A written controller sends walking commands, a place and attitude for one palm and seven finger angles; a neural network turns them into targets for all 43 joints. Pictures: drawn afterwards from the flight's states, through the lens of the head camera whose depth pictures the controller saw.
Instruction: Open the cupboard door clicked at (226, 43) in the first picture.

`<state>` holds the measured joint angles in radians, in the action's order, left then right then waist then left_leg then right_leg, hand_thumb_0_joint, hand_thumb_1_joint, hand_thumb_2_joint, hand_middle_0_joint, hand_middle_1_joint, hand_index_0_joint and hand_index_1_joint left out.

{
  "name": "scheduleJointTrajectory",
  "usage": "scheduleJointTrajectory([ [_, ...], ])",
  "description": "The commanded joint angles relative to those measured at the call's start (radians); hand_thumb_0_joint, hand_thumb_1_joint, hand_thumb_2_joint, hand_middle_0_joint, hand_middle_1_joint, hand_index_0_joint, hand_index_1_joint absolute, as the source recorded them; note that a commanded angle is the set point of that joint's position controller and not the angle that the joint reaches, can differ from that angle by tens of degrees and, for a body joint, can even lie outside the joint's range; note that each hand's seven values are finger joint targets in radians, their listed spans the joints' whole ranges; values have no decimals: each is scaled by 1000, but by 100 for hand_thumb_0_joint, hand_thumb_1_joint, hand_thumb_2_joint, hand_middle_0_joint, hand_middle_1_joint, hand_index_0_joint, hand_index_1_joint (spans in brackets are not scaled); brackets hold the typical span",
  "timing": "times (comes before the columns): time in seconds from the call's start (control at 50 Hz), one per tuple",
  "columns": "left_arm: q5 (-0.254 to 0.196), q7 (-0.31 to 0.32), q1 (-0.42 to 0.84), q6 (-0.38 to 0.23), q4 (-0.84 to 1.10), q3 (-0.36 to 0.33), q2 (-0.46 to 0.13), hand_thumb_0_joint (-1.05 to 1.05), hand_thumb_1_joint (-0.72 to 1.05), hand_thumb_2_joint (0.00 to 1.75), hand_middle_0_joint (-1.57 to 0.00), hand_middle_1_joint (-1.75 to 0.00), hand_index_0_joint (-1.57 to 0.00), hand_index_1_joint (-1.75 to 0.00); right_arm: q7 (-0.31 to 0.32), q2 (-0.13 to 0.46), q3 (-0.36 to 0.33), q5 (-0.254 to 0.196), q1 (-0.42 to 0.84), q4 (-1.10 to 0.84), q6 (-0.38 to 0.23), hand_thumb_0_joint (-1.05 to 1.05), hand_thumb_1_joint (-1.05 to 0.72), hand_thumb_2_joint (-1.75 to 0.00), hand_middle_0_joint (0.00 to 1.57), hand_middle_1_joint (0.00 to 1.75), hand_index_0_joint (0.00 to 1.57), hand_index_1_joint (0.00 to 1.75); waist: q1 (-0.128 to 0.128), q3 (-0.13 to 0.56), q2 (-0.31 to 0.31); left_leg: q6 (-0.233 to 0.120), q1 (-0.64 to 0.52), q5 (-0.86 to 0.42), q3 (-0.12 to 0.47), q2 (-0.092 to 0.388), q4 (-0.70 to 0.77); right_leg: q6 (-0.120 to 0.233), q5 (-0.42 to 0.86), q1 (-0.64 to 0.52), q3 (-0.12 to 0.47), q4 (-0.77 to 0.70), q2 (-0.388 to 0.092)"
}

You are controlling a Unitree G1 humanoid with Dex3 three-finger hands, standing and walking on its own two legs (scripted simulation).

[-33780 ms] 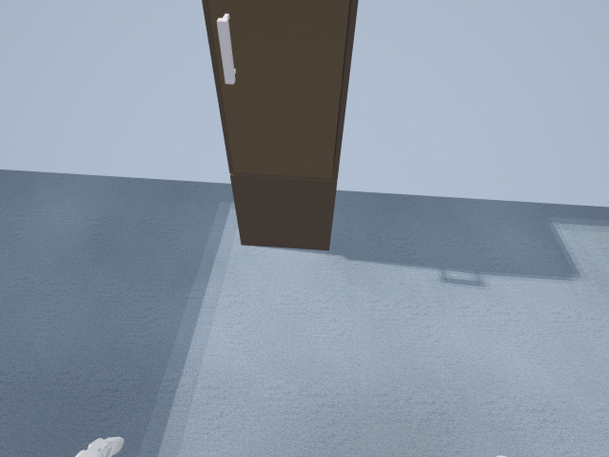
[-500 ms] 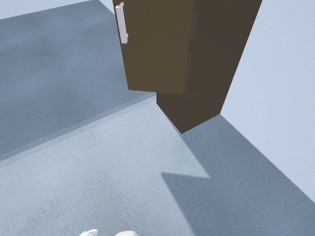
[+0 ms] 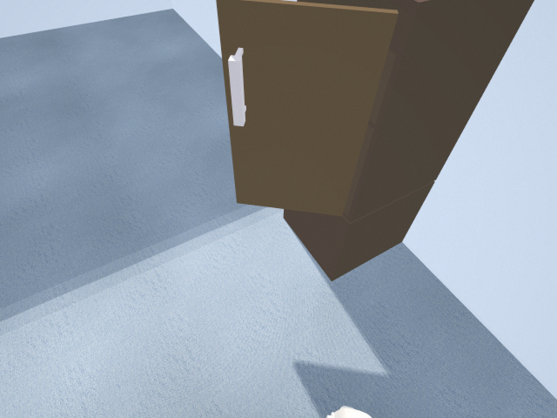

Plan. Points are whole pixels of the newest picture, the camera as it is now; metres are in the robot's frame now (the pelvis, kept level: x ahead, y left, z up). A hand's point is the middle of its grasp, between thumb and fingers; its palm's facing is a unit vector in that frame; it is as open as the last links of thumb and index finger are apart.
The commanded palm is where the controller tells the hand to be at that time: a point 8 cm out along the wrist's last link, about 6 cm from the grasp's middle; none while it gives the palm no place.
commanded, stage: take the last steps up to it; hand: left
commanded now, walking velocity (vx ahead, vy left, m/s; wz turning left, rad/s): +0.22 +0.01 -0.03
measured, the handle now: (239, 88) +0.74 +0.14 +0.08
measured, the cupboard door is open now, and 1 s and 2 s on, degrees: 51 51 51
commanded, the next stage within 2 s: come to a stop and stand still in 0.16 s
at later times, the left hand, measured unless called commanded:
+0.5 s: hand (181, 396) +0.18 +0.18 -0.19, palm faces +0.08 -0.98 -0.20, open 7.3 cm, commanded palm none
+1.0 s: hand (203, 395) +0.18 +0.14 -0.18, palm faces +0.04 -0.98 -0.21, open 7.4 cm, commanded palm none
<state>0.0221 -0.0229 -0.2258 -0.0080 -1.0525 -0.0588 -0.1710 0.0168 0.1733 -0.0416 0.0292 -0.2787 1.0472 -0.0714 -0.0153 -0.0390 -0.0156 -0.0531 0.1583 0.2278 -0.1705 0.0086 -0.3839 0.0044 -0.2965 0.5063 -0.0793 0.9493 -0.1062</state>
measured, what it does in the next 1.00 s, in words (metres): walks ahead: right foot, then left foot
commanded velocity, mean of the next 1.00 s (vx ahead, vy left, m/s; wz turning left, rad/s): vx -0.07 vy -0.01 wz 0.00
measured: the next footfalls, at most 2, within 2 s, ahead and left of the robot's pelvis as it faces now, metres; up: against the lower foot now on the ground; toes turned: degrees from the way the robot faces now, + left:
right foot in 0.18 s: +0.16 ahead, -0.13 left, +0.00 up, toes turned -3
left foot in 0.44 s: +0.23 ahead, +0.11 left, +0.00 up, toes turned +6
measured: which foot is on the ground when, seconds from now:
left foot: down 0.00-0.18, up 0.20-0.42, down 0.44-0.76, up 0.78-0.98, down 1.00-1.00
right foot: up 0.00-0.16, down 0.18-1.00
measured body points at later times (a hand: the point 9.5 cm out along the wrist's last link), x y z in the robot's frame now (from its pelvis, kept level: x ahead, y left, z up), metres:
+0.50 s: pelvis +0.16 +0.00 -0.01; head +0.17 +0.01 +0.44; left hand +0.18 +0.23 -0.17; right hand +0.19 -0.24 -0.17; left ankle +0.19 +0.11 -0.74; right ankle +0.14 -0.13 -0.74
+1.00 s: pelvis +0.15 -0.04 -0.01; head +0.18 -0.05 +0.44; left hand +0.18 +0.19 -0.16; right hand +0.21 -0.28 -0.16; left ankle +0.12 +0.08 -0.74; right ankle +0.13 -0.13 -0.74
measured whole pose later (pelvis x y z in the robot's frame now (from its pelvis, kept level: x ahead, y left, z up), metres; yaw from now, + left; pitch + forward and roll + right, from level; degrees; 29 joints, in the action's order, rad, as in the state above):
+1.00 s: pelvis +0.15 -0.04 -0.01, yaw +0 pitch +1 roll +1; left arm 0.01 0.02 -0.23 0.01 -1.03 -0.03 -0.16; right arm 0.02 0.20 -0.05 0.00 -0.17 1.05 0.04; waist -0.01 -0.04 0.00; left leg 0.02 0.23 0.29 -0.04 0.01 -0.56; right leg 0.05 -0.30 0.22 -0.06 0.51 0.01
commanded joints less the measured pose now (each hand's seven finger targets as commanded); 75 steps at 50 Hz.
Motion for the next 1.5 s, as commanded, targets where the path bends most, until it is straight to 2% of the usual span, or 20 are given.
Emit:
scheduleJointTrajectory([
  [0.0,3,-2,51,-22,77,4,-28,0,90,90,-20,-30,-20,-30,3,121,-17,3,-108,8,-4,0,-90,-90,20,30,20,30,32,-18,96,-113,-12,-178,175,270,189,-5,42,-44,-13,-193,1],
  [0.12,6,7,-81,-34,38,-19,-104,0,90,90,-20,-30,-20,-30,-1,97,-4,-5,-90,27,14,0,-90,-90,20,30,20,30,-55,5,8,-19,140,-82,74,153,-92,32,140,-444,12,-459,26],
  [0.16,-4,22,-261,-46,-6,-49,-256,0,90,90,-20,-30,-20,-30,-9,66,-3,-17,-100,-7,21,0,-90,-90,20,30,20,30,-102,103,-287,56,426,420,9,-3,-583,229,151,-678,499,-687,-354],
  [0.22,-7,43,-89,-40,39,-30,-163,0,90,90,-20,-30,-20,-30,-9,57,-9,-14,-17,-11,35,0,-90,-90,20,30,20,30,-40,-28,-149,60,445,275,161,99,-695,219,42,-421,366,-746,-291],
  [0.32,-5,50,9,-45,47,-5,-113,0,90,90,-20,-30,-20,-30,-4,-25,19,-22,-107,37,60,0,-90,-90,20,30,20,30,38,64,-74,107,150,75,89,49,-276,148,651,-324,39,-594,-151],
  [0.38,-18,54,-5,-23,34,3,-113,0,90,90,-20,-30,-20,-30,2,27,8,-16,-136,46,60,0,-90,-90,20,30,20,30,40,114,33,93,-39,-300,105,66,-63,59,449,-263,22,-457,-86],
  [0.42,-22,60,-52,2,43,8,-75,0,90,90,-20,-30,-20,-30,15,133,-12,-13,-69,-3,62,0,-90,-90,20,30,20,30,6,98,201,-27,45,-580,284,263,-16,-12,52,-253,-16,-403,8],
  [0.48,-9,56,-60,30,32,6,-73,0,90,90,-20,-30,-20,-30,24,155,-22,-11,13,-31,81,0,-90,-90,20,30,20,30,2,-14,116,-47,136,-454,283,252,8,-7,10,-234,-7,-364,38],
  [0.62,-12,49,-53,43,66,-10,-92,0,90,90,-20,-30,-20,-30,40,210,-54,-2,20,-56,88,0,-90,-90,20,30,20,30,40,148,187,-155,-122,-826,318,345,-64,-2,-246,-109,60,-136,74],
  [0.7,2,49,-152,30,61,-18,-129,0,90,90,-20,-30,-20,-30,34,171,-49,-18,103,-90,101,0,-90,-90,20,30,20,30,-16,146,-13,-23,65,-351,205,187,-189,12,273,-342,131,-575,27],
  [0.72,15,55,-121,24,68,-30,-203,0,90,90,-20,-30,-20,-30,24,109,-41,-26,94,-104,107,0,-90,-90,20,30,20,30,3,107,-237,53,210,43,88,43,-291,67,490,-379,333,-627,-166],
  [0.74,7,55,-91,19,74,-24,-217,0,90,90,-20,-30,-20,-30,15,96,-36,-25,132,-112,120,0,-90,-90,20,30,20,30,-17,62,-235,70,220,338,133,-6,-453,160,551,-285,365,-658,-268],
  [0.82,1,60,6,5,83,0,-151,0,90,90,-20,-30,-20,-30,6,76,-27,-21,132,-76,127,0,-90,-90,20,30,20,30,30,-9,-163,75,262,262,177,14,-575,183,602,-278,223,-613,-152],
  [0.94,-13,59,-41,-7,44,1,-167,0,90,90,-20,-30,-20,-30,10,54,-7,-25,44,-19,89,0,-90,-90,20,30,20,30,28,111,-89,81,47,-1,133,-3,-29,117,689,-444,190,-476,-97],
  [1.0,-22,55,-52,-7,32,20,-102,0,90,90,-20,-30,-20,-30,23,122,-7,-18,49,-7,65,0,-90,-90,20,30,20,30,0,128,76,0,-58,-400,278,180,-23,21,310,-351,128,-512,7],
  [1.1,-17,49,-14,3,0,21,-107,0,90,90,-20,-30,-20,-30,26,92,15,-14,35,35,71,0,-90,-90,20,30,20,30,3,3,107,34,55,-143,240,128,43,37,195,-373,134,-599,11],
  [1.12,-4,100,-147,-21,-20,26,-122,0,90,90,-20,-30,-20,-30,14,120,6,-27,118,-43,54,0,-90,-90,20,30,20,30,-37,-25,56,59,82,-139,147,103,-194,-8,629,-321,197,-565,-64],
  [1.14,-6,95,-87,-35,21,28,-163,0,90,90,-20,-30,-20,-30,8,51,16,-24,24,-62,61,0,-90,-90,20,30,20,30,39,50,45,54,101,79,169,57,-174,54,541,-357,255,-561,-115],
  [1.18,-9,80,-31,-35,45,34,-147,0,90,90,-20,-30,-20,-30,4,52,22,-19,-46,-45,55,0,-90,-90,20,30,20,30,55,58,94,44,57,4,190,75,-81,88,245,-300,188,-545,-53],
  [1.48,-10,53,-73,-12,19,51,-96,0,90,90,-20,-30,-20,-30,6,100,37,-10,-62,-28,37,0,-90,-90,20,30,20,30,12,-54,-1,-4,137,119,257,93,88,44,3,-271,138,-529,25],
])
